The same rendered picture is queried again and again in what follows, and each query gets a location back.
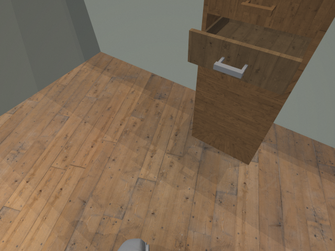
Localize drawer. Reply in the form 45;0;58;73
188;17;312;95

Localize handle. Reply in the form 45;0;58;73
239;2;274;17
213;57;248;79

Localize cabinet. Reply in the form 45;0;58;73
192;0;335;165

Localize robot left thigh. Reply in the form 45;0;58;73
117;238;150;251

